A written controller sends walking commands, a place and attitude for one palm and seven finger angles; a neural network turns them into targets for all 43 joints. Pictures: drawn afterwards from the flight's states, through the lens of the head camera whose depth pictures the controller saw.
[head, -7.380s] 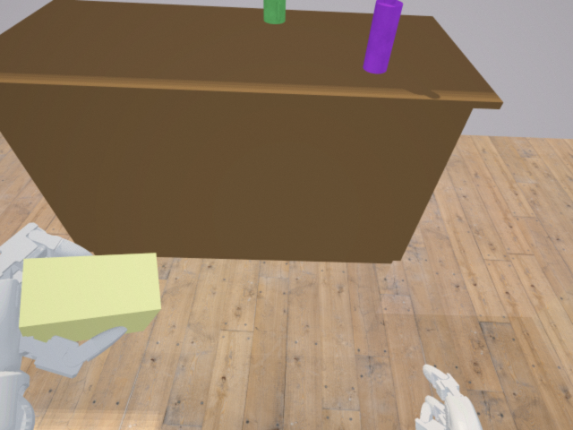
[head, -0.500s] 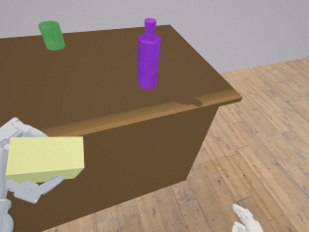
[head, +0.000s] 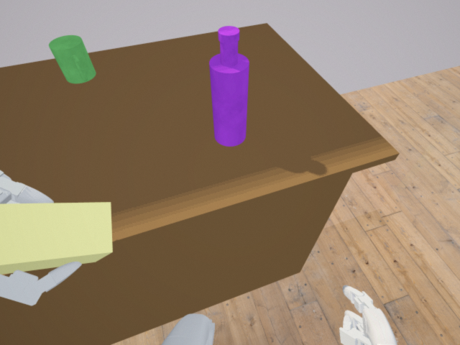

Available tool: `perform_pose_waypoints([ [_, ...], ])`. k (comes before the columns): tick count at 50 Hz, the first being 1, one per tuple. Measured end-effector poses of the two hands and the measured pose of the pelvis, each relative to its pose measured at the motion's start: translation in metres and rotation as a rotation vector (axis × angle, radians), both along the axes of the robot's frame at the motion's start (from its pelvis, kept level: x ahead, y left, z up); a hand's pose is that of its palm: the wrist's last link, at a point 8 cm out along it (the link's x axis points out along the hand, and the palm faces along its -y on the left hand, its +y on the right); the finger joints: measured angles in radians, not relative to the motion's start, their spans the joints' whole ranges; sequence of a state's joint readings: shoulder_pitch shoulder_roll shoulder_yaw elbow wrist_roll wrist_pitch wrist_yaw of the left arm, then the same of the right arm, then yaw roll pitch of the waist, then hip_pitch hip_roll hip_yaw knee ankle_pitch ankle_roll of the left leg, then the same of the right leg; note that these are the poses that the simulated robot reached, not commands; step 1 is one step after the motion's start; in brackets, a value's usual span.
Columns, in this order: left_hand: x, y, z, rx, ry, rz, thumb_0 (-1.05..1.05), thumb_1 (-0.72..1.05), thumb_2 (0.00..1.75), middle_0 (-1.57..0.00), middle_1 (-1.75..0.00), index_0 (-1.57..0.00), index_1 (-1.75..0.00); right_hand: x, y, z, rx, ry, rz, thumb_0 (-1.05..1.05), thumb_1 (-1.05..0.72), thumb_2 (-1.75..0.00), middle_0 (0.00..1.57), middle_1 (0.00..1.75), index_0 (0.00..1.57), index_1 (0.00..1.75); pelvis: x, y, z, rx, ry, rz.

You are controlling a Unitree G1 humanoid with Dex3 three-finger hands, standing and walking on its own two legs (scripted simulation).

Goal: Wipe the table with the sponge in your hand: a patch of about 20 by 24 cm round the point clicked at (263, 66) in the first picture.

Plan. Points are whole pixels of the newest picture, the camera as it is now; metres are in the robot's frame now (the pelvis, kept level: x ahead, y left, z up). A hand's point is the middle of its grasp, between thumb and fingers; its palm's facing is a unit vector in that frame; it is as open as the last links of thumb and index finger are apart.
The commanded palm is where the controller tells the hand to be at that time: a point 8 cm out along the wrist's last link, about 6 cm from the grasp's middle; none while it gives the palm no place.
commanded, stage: shuffle to correct the standing spot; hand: left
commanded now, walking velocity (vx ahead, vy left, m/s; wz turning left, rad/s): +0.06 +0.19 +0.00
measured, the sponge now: (69, 237) +0.22 +0.22 +0.16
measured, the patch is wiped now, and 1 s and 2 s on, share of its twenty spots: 0.00 0.00 0.00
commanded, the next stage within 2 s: come to a stop and stand still in 0.04 s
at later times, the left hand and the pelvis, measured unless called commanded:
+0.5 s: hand (11, 201) +0.24 +0.29 +0.19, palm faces +0.37 -0.82 -0.43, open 10.4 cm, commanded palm +0.20 +0.34 +0.19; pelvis +0.04 +0.06 +0.00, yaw +0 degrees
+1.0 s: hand out of the picture +0.20 +0.38 +0.17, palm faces +0.30 -0.88 -0.38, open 10.4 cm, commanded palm +0.14 +0.42 +0.19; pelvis -0.03 +0.14 +0.01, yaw -1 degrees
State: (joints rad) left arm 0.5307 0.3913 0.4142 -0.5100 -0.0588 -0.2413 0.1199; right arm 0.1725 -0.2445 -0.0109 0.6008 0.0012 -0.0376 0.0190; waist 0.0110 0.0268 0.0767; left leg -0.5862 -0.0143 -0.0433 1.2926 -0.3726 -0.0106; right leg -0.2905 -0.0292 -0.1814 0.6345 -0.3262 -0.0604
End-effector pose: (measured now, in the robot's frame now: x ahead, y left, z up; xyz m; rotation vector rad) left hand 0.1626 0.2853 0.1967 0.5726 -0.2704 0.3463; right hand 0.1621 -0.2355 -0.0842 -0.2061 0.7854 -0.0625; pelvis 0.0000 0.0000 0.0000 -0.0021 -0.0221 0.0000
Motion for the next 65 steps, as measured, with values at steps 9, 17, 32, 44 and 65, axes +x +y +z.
perform_pose_waypoints([
  [9,0.038,0.018,0.001,-0.097,-0.061,-0.019,-0.01,-0.51,1.01,-0.7,-1.36,-0.71,-1.36,0.033,0.024,0.019,-0.069,-0.074,-0.026,0.01,-0.9,-0.9,0.2,0.3,0.2,0.29,0.03,0.035,0.006,0.06,-0.027,0.001],
  [17,0.07,0.058,0.01,-0.004,-0.128,-0.047,-0.01,-0.51,1.01,-0.7,-1.36,-0.71,-1.36,0.046,0.084,0.015,0.018,-0.113,-0.06,0.01,-0.9,-0.9,0.2,0.3,0.19,0.29,0.037,0.058,-0.003,0.051,-0.022,-0.009],
  [32,0.04,0.085,0.013,0.031,-0.03,0.01,-0.01,-0.51,1.01,-0.7,-1.36,-0.71,-1.36,0.02,0.087,0.007,-0.015,-0.025,0.027,0.01,-0.9,-0.9,0.2,0.3,0.2,0.3,0.025,0.065,0.007,-0.008,-0.004,0.01],
  [44,0.019,0.085,-0.03,-0.202,-0.013,-0.201,-0.01,-0.51,1.01,-0.7,-1.36,-0.71,-1.36,-0.013,0.095,0.059,-0.123,-0.198,-0.068,0.01,-0.9,-0.9,0.2,0.3,0.2,0.29,-0.012,0.116,0.007,-0.028,-0.052,-0.044],
  [65,-0.051,0.199,-0.013,-0.122,-0.027,0.004,-0.01,-0.51,1.01,-0.69,-1.36,-0.71,-1.36,-0.041,0.24,0.028,0.033,-0.092,0.116,0.02,-0.9,-0.9,0.2,0.3,0.2,0.3,-0.055,0.192,0.012,-0.061,-0.034,0.063],
])
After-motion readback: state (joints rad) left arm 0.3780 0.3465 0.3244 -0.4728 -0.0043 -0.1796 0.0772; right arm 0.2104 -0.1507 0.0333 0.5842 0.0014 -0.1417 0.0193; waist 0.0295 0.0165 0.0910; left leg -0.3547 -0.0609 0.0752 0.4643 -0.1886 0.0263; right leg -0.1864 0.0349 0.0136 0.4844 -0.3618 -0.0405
